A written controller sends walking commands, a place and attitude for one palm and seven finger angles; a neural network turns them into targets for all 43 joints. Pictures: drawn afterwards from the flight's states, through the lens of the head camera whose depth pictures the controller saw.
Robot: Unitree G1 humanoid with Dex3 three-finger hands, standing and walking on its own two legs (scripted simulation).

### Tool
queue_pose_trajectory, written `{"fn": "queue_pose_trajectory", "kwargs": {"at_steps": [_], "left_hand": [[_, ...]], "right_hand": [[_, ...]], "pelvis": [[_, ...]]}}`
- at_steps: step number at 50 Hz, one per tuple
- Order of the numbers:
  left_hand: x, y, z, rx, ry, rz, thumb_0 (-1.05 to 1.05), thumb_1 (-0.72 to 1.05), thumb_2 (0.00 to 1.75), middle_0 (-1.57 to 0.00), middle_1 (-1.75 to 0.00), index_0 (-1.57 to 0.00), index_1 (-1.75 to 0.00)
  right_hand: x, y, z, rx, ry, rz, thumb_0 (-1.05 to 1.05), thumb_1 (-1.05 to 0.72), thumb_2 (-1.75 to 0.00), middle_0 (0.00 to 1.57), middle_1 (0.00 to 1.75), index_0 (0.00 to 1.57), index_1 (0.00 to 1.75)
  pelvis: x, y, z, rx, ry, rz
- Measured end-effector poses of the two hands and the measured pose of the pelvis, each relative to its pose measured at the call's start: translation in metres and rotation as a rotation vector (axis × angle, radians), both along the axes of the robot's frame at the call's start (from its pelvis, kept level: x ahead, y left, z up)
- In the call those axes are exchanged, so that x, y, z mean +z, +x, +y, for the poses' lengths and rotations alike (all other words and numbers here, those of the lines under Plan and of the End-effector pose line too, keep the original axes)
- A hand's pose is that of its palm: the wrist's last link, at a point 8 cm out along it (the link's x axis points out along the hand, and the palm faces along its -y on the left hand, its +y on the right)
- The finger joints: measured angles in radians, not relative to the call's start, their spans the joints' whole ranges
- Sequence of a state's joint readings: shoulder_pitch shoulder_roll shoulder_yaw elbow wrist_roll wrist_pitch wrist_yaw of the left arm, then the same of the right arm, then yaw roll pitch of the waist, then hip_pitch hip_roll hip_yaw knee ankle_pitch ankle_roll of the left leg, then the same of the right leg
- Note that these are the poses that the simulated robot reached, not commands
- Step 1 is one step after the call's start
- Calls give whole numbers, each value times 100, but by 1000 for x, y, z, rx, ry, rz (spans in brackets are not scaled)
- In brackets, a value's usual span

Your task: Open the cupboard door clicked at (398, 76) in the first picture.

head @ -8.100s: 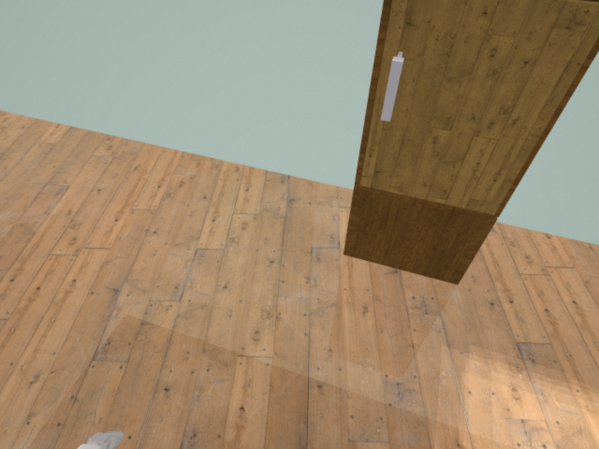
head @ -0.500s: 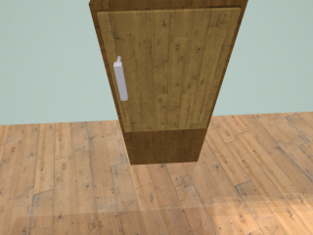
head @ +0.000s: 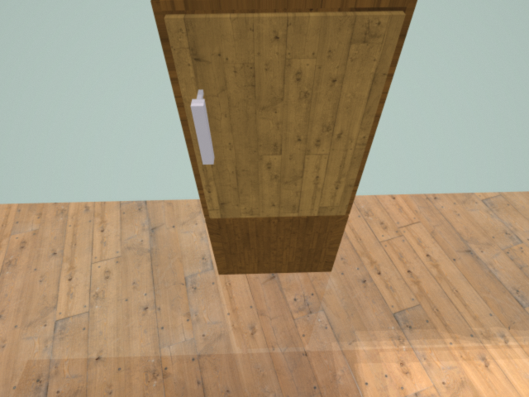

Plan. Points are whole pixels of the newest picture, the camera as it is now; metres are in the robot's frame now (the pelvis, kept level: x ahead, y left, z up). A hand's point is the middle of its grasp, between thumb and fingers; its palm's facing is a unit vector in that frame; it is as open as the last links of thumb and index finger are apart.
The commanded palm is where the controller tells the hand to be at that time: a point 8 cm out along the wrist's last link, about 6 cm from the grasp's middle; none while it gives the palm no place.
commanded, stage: shuffle to correct the standing spot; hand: left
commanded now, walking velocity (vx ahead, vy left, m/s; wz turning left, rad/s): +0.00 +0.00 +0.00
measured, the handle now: (204, 128) +0.64 +0.17 +0.03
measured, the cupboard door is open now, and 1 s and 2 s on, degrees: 0 0 0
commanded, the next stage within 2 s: come to a stop and stand still in 0.46 s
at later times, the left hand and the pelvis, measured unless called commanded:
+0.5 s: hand out of the picture +0.09 +0.17 -0.18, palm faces +0.04 -0.97 -0.23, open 7.4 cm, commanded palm none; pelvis +0.08 -0.02 -0.02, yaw +1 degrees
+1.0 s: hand (198, 387) +0.17 +0.13 -0.17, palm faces +0.11 -0.97 -0.22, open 7.4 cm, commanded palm none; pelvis +0.15 -0.05 +0.00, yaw +1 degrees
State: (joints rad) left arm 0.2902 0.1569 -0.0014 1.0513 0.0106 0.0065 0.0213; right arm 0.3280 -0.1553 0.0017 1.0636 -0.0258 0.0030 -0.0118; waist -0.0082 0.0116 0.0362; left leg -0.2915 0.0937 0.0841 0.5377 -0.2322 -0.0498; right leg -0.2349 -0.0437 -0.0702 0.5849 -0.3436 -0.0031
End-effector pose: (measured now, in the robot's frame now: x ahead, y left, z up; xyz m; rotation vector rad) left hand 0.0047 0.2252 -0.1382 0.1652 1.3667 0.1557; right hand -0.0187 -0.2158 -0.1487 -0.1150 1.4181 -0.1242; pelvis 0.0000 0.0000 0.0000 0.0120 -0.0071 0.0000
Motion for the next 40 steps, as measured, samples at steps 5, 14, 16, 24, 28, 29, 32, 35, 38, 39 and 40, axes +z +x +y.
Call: {"fn": "queue_pose_trajectory", "kwargs": {"at_steps": [5,14,16,24,28,29,32,35,38,39,40], "left_hand": [[-3,-3,-4,12,-15,26,1,91,90,-20,-30,-20,-30],[-16,4,1,61,-37,48,1,91,90,-20,-30,-20,-30],[-19,8,3,62,-39,63,1,91,90,-20,-30,-20,-30],[-9,72,-2,15,13,11,1,91,90,-20,-30,-20,-30],[-4,98,-11,65,45,-91,1,91,90,-20,-30,-20,-30],[-1,100,-15,78,46,-95,1,91,90,-20,-30,-20,-30],[5,99,-31,88,36,-55,0,91,90,-20,-30,-19,-30],[7,94,-49,77,4,22,0,91,90,-20,-30,-19,-30],[4,91,-63,79,-31,85,1,91,90,-20,-30,-20,-30],[3,91,-66,84,-40,99,1,91,90,-20,-30,-20,-30],[0,91,-67,91,-48,110,1,91,90,-20,-30,-20,-30]], "right_hand": [[3,17,-4,8,-17,-15,0,-91,-90,20,30,20,30],[2,62,-4,40,-41,-52,0,-91,-90,20,30,20,30],[1,73,-2,39,-44,-65,0,-91,-90,20,30,20,30],[-13,77,-18,-2,-20,-20,0,-91,-90,20,30,21,30],[-21,91,-34,35,-5,65,0,-91,-90,20,30,21,30],[-18,101,-38,46,-5,65,0,-91,-90,20,30,20,30],[-8,143,-46,64,-11,6,1,-91,-90,20,30,20,30],[1,191,-47,70,-13,-89,1,-91,-90,20,30,20,30],[6,234,-42,77,-11,-173,0,-91,-90,20,30,20,30],[7,247,-40,81,-12,-196,0,-91,-90,20,30,20,30],[8,258,-37,85,-14,-215,0,-91,-90,20,30,20,30]], "pelvis": [[1,7,-1,2,-1,4],[-7,39,4,27,-8,10],[-10,48,5,23,-4,16],[-14,73,-16,14,3,33],[-16,93,-30,57,2,27],[-13,99,-32,61,4,29],[-4,115,-37,55,12,37],[3,127,-40,38,20,44],[4,138,-40,18,15,43],[3,142,-40,14,11,39],[1,146,-39,11,8,34]]}}
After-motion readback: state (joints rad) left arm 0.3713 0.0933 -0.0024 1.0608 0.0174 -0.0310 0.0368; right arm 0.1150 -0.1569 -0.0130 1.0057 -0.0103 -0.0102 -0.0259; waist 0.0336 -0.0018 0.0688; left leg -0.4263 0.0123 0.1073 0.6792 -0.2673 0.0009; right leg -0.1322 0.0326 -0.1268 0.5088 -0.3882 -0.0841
